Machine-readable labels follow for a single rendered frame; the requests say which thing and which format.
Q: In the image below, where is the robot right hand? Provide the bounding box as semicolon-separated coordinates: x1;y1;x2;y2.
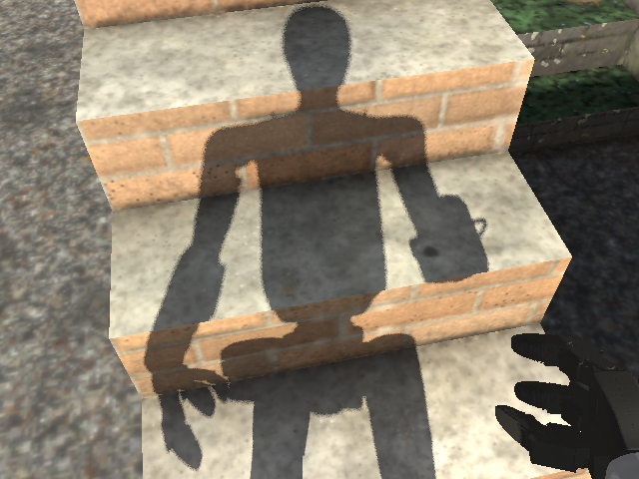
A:
495;333;639;479

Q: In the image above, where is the robot right forearm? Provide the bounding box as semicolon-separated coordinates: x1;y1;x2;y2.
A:
605;452;639;479

